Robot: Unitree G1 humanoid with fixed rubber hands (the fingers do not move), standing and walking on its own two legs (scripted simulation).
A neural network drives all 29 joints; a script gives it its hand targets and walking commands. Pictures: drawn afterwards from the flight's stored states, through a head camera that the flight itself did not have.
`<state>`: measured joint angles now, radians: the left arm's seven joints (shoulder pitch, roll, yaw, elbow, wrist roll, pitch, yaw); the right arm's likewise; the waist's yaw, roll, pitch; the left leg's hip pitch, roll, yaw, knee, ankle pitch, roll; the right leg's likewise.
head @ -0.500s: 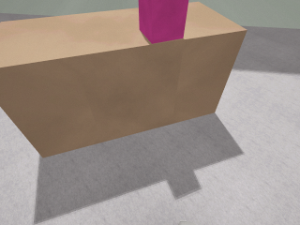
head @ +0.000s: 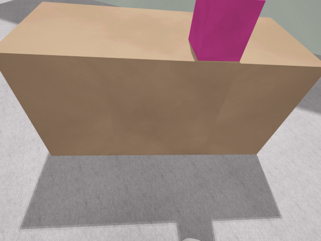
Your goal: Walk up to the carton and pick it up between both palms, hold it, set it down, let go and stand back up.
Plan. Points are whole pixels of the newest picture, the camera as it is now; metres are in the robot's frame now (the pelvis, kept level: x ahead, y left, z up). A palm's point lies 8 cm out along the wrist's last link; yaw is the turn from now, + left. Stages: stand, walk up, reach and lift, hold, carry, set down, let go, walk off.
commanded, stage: walk up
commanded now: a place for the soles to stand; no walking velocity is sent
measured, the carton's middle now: (220, 23) +0.96 -0.24 +0.15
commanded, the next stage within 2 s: none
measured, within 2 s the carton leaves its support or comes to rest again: neither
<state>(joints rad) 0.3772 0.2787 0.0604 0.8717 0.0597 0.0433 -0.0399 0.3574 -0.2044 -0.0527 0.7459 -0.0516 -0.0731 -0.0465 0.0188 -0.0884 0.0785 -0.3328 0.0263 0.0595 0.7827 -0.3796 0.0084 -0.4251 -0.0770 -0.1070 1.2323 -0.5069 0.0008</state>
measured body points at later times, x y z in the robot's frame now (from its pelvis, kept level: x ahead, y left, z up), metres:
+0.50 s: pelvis +0.18 -0.15 +0.01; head +0.19 -0.14 +0.46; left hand +0.18 +0.13 -0.12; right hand +0.32 -0.40 -0.09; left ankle +0.22 -0.04 -0.67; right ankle +0.19 -0.24 -0.71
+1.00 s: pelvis +0.35 -0.29 -0.01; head +0.35 -0.30 +0.44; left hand +0.45 -0.01 -0.10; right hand +0.39 -0.58 -0.13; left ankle +0.30 -0.09 -0.68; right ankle +0.42 -0.41 -0.71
